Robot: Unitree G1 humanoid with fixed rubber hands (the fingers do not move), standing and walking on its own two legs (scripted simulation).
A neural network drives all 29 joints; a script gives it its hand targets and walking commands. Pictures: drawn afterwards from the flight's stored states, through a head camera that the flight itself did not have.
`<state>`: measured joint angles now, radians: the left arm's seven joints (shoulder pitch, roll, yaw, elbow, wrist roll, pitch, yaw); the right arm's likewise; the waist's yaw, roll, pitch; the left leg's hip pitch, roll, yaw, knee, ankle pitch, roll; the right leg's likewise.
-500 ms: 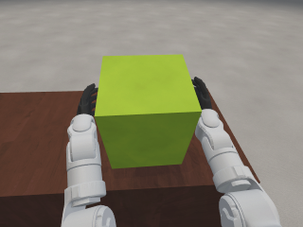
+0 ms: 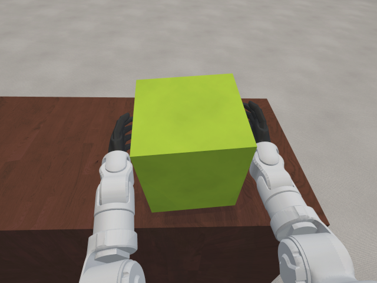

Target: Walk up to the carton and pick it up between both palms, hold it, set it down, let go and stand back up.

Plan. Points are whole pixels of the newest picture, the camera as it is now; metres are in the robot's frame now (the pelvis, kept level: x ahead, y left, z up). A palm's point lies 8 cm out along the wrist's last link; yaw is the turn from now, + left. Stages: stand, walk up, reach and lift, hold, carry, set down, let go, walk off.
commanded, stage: set down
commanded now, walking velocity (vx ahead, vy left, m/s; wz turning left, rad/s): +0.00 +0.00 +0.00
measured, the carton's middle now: (189, 147) +0.40 +0.02 +0.09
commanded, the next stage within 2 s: none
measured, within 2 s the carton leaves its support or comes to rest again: neither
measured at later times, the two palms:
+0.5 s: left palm (122, 160) +0.37 +0.18 +0.08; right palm (251, 142) +0.41 -0.12 +0.11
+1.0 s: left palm (124, 171) +0.37 +0.18 +0.04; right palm (244, 145) +0.43 -0.11 +0.08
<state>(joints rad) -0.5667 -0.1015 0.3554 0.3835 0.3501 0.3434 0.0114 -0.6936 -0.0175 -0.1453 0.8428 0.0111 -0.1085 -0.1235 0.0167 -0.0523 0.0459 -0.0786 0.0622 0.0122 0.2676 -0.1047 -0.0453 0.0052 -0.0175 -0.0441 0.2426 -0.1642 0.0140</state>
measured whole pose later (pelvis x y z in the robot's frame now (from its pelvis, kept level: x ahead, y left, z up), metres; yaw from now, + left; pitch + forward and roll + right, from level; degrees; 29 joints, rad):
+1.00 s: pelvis +0.01 +0.00 +0.00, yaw -2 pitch +7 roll +0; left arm -0.60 -0.11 0.46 0.75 0.30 0.01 0.08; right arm -0.79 0.00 -0.37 1.08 -0.23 -0.24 -0.05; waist 0.11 -0.02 -0.04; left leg -0.28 0.08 0.05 0.27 -0.09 -0.05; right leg -0.23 0.00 -0.01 0.26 -0.15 0.01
